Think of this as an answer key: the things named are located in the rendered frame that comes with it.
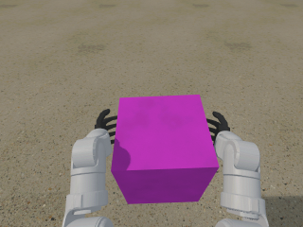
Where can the robot right hand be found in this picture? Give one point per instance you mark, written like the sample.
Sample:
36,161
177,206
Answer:
222,126

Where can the left robot forearm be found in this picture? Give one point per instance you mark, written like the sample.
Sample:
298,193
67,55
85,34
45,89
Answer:
88,179

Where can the carton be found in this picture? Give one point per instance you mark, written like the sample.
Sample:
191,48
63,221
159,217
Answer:
163,150

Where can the right robot forearm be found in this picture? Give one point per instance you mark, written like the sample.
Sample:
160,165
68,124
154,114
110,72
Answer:
241,178

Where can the robot left upper arm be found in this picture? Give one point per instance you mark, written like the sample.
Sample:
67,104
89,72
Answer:
90,222

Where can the robot left hand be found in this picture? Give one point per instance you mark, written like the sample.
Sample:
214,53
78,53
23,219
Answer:
102,121

